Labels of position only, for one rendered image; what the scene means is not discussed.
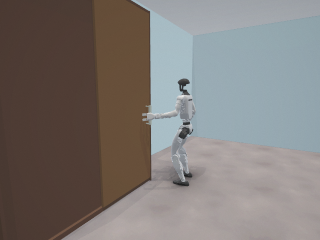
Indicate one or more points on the robot head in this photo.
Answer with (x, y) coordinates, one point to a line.
(183, 82)

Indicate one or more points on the left robot thigh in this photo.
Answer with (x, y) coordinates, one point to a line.
(177, 140)

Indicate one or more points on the robot right upper arm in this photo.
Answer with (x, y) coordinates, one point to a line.
(193, 106)

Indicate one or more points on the left robot forearm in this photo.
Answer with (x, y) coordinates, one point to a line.
(165, 115)

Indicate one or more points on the handle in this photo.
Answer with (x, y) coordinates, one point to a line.
(149, 111)

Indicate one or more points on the wardrobe door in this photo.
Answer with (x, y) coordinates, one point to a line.
(122, 75)
(49, 141)

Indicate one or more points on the robot left hand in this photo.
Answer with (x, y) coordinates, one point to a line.
(150, 116)

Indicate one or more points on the robot left upper arm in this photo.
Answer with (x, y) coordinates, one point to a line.
(179, 100)

